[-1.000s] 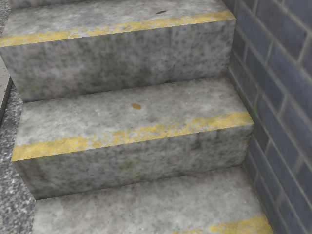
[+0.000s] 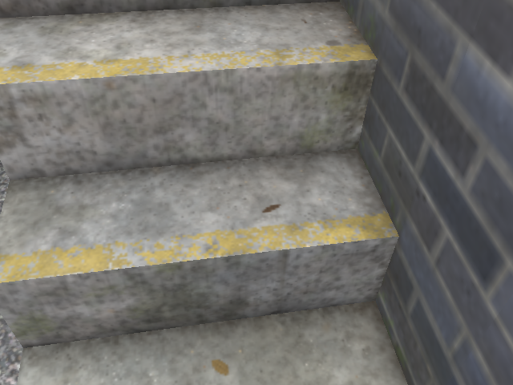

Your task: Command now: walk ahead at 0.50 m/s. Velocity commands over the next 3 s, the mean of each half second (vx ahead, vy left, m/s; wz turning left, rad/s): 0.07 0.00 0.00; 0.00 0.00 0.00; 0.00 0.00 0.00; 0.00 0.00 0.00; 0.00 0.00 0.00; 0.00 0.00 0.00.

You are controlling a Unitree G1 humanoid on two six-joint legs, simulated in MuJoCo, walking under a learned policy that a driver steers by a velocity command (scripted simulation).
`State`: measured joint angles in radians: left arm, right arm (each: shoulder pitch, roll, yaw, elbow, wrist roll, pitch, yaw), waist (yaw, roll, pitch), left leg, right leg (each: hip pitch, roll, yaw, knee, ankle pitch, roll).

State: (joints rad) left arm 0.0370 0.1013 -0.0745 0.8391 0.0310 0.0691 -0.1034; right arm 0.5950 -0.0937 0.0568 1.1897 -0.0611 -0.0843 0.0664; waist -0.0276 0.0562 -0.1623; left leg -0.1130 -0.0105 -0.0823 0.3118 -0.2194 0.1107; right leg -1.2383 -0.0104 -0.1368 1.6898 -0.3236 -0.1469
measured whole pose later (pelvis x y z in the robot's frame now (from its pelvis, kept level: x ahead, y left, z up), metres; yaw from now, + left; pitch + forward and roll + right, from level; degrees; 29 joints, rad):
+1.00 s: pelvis +0.12 +0.05 +0.18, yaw -1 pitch +1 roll +2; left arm 0.27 0.20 0.01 0.94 0.01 -0.06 -0.10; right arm 0.20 -0.16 -0.02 1.11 0.01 -0.05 0.04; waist -0.01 -0.02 -0.01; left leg -0.27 0.00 0.10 0.60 -0.34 0.01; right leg -0.34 -0.08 0.04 0.66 -0.34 0.05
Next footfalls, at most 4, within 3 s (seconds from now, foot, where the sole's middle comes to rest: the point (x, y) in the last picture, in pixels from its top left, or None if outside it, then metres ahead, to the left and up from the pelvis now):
0.02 right None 0.17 -0.11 -0.58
0.46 left None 0.15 0.16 -0.58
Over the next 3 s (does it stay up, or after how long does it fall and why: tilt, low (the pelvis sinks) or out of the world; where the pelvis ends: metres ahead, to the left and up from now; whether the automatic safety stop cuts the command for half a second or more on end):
stays up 0.11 0.03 0.19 its command is cut before an obstacle after 0.0 s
